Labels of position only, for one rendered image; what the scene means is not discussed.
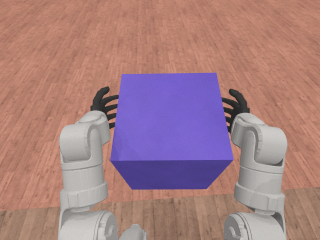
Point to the left robot hand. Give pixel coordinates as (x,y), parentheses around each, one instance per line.
(98,104)

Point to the robot right forearm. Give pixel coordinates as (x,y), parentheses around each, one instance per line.
(262,160)

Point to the right robot hand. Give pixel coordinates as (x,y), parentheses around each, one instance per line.
(238,108)

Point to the left robot upper arm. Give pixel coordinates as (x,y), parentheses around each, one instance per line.
(90,225)

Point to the carton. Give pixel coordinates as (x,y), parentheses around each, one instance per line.
(170,131)

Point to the left robot shin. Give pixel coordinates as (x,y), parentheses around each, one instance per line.
(135,226)

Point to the right robot upper arm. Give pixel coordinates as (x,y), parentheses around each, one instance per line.
(252,226)

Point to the robot left forearm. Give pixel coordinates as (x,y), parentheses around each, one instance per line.
(81,157)

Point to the robot left thigh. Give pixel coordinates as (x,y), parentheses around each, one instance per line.
(134,233)

